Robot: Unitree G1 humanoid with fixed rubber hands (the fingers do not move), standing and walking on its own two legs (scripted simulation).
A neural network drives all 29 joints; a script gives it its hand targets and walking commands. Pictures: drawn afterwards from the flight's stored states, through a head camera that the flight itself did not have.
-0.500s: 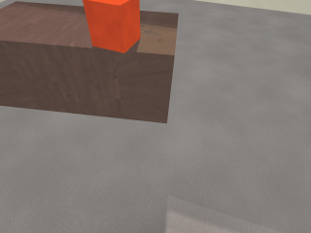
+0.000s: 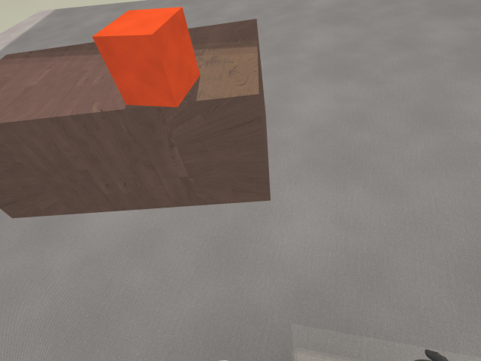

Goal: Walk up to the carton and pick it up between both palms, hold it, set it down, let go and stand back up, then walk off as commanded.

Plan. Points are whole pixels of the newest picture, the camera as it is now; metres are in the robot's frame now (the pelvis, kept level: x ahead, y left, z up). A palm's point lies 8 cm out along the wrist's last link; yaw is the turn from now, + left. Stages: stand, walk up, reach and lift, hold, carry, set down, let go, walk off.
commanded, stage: walk up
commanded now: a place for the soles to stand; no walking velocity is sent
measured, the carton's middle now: (152, 58) +1.15 +0.35 +0.02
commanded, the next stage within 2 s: none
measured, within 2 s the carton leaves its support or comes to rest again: neither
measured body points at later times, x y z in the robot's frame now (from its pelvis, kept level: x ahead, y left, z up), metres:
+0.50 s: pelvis +0.13 +0.05 -0.02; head +0.14 +0.06 +0.43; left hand +0.20 +0.37 -0.14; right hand +0.16 -0.26 -0.13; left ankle +0.10 +0.16 -0.72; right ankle +0.17 -0.06 -0.70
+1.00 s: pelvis +0.20 +0.12 -0.02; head +0.22 +0.08 +0.42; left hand +0.28 +0.44 -0.11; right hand +0.30 -0.18 -0.17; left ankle +0.24 +0.21 -0.71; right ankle +0.20 -0.05 -0.72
